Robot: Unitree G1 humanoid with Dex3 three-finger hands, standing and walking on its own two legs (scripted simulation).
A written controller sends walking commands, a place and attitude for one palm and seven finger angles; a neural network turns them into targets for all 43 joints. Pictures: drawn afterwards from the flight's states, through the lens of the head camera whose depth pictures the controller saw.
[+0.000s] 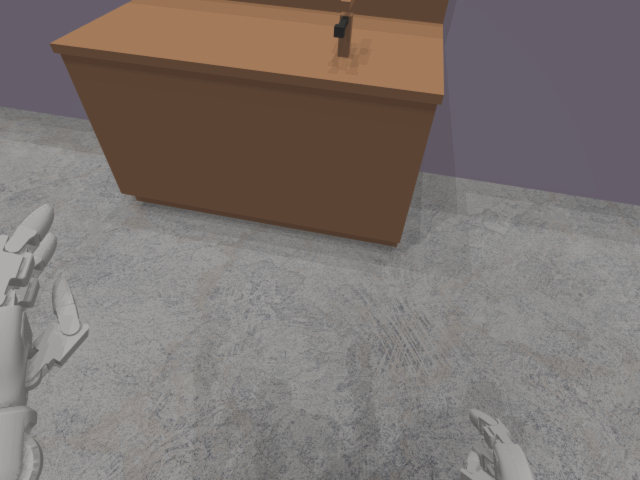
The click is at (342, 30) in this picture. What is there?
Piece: tap's lever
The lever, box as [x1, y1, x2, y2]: [334, 24, 344, 37]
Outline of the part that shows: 335,24 334,36 342,37 344,34 344,25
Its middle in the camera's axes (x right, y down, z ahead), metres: +0.05 -0.60 +1.11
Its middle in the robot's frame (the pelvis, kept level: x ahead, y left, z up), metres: +1.25 +0.02 +0.08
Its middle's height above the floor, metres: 0.86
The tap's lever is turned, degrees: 0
